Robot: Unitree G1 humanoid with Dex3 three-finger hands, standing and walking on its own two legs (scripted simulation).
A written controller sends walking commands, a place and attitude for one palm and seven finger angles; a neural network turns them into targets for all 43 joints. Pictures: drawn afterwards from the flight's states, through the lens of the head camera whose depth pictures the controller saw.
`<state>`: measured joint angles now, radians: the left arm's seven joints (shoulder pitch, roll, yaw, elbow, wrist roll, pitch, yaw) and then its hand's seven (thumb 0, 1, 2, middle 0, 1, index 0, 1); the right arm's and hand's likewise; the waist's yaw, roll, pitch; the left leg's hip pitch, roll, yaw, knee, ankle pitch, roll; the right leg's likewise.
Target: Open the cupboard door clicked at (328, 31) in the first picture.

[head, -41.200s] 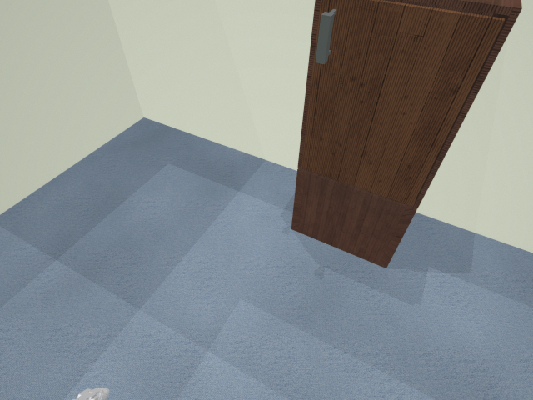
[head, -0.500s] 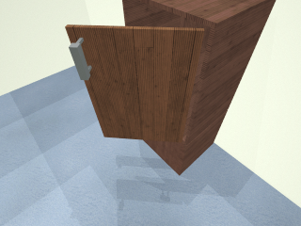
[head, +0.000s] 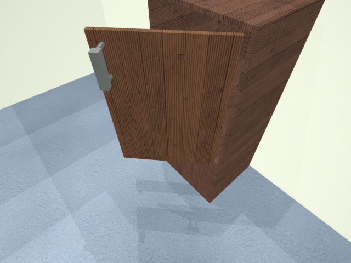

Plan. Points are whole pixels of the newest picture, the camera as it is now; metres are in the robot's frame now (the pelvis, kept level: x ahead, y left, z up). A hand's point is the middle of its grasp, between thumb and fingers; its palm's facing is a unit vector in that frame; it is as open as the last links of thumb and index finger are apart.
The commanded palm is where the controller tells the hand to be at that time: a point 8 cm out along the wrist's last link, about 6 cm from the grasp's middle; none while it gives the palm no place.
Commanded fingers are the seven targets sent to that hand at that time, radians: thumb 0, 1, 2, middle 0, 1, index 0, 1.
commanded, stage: shuffle to correct the standing spot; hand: left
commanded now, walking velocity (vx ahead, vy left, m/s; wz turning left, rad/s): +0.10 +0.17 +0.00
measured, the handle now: (103, 66) +0.58 +0.25 +0.15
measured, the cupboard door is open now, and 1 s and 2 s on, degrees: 43 43 43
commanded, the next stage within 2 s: come to a stop and stand still in 0.18 s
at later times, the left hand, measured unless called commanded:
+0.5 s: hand out of the picture +0.00 +0.24 -0.19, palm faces +0.07 -0.98 -0.17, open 7.4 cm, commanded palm none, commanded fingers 0.00 0.90 0.90 -0.20 -0.30 -0.20 -0.30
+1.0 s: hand out of the picture +0.07 +0.21 -0.18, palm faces +0.04 -0.97 -0.23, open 7.3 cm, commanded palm none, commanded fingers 0.00 0.90 0.90 -0.20 -0.30 -0.20 -0.30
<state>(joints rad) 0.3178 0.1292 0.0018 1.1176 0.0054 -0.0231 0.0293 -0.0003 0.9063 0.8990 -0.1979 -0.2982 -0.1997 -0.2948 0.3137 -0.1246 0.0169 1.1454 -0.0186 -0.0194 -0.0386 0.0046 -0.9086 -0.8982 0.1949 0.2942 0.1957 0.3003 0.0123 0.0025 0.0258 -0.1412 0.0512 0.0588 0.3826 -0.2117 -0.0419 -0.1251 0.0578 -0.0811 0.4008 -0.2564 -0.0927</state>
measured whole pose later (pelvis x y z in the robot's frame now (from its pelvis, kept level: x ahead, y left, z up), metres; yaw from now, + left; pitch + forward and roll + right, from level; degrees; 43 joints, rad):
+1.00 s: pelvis +0.02 +0.03 -0.01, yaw +1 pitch -4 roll +0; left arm 0.27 0.17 0.01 1.01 0.02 0.00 0.04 0.00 0.93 0.90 -0.20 -0.30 -0.20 -0.30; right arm 0.26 -0.17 -0.02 1.02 -0.02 0.01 -0.02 0.01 -0.91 -0.90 0.19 0.29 0.19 0.30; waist -0.02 0.00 0.00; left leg -0.22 0.06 0.06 0.55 -0.26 -0.03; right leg -0.21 0.01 -0.09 0.56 -0.30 -0.06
